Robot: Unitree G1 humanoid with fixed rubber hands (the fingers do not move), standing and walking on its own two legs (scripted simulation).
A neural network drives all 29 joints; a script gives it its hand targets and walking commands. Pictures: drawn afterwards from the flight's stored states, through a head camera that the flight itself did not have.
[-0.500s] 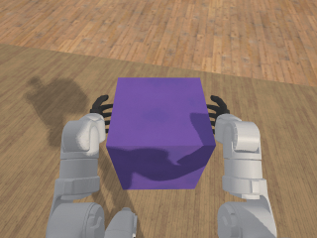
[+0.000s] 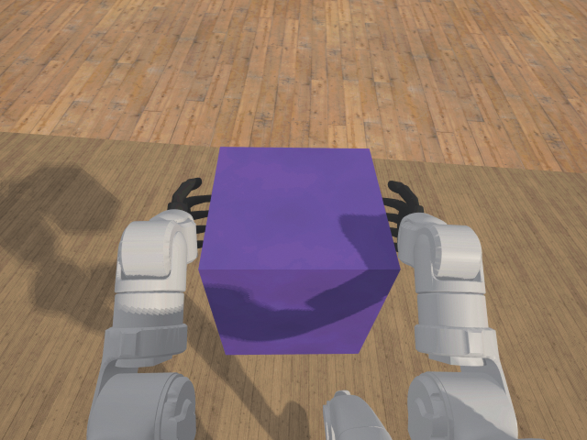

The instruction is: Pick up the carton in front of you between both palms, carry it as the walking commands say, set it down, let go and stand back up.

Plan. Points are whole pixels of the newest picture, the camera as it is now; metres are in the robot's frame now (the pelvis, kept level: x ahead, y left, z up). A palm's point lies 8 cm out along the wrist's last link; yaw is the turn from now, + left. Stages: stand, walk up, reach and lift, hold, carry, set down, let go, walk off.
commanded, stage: carry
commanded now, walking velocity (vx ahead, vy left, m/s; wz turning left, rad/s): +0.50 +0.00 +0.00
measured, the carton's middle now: (293, 257) +0.36 -0.02 +0.01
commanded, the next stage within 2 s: none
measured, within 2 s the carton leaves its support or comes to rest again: neither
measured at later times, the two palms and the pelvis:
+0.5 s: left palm (201, 130) +0.63 +0.13 +0.03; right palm (353, 120) +0.66 -0.16 +0.03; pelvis +0.29 -0.05 -0.06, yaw +2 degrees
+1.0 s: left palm (215, 68) +0.92 +0.13 -0.01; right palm (336, 71) +0.90 -0.17 -0.01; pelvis +0.55 -0.01 -0.10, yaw +0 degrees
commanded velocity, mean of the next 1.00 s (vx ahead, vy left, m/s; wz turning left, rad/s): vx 0.30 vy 0.00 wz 0.00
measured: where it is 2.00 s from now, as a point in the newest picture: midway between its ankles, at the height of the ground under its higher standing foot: (285, 297)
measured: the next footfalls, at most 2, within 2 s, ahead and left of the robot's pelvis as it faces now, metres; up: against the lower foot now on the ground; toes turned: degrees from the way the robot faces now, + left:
right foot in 0.26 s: +0.33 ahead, -0.07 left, -0.05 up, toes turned +1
left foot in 0.80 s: +0.64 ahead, +0.03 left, -0.10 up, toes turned +3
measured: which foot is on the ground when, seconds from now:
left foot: down 0.00-0.28, up 0.30-0.78, down 0.80-1.00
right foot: up 0.00-0.24, down 0.26-0.80, up 0.82-1.00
